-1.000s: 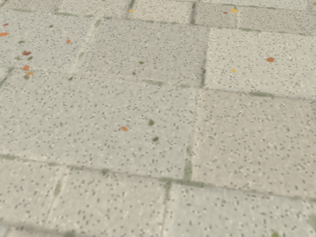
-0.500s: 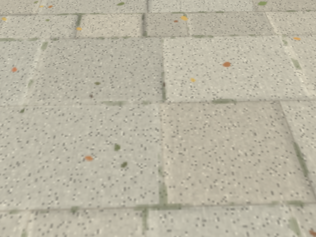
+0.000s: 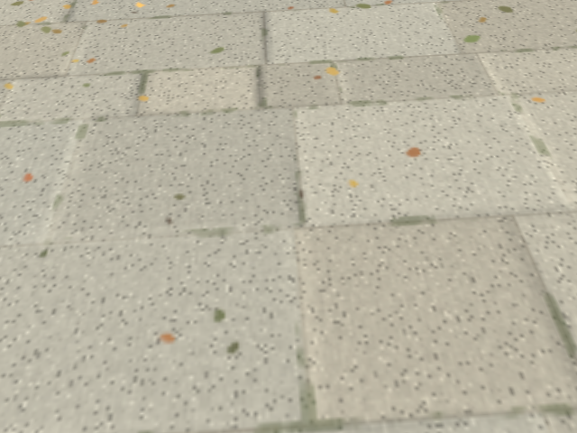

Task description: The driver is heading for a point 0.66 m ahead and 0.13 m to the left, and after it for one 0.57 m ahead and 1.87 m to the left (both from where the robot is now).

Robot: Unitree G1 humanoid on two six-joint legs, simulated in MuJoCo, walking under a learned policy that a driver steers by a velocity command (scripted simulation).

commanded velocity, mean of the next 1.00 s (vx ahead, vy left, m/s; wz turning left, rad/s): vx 0.46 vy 0.00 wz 0.09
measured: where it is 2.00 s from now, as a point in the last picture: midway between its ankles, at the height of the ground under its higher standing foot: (304, 367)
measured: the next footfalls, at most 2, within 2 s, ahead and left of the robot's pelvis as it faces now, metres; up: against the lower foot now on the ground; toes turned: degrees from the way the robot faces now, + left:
left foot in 0.20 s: +0.21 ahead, +0.15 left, +0.00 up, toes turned +2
right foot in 0.74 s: +0.53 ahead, -0.08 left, +0.00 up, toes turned +0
